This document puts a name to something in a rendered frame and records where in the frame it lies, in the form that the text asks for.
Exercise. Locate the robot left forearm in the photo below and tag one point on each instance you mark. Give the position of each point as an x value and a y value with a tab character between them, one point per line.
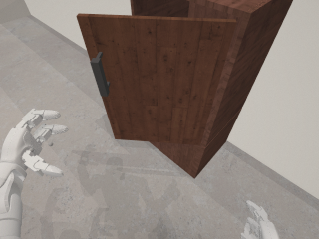
12	177

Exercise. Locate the robot left hand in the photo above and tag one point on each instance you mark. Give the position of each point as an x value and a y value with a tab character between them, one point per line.
19	140

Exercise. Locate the cupboard door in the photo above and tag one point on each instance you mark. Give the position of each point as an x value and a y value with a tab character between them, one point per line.
163	72

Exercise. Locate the robot right hand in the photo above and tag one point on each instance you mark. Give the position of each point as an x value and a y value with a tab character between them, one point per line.
262	227

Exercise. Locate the handle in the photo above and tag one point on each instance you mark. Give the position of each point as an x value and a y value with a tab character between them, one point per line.
98	70

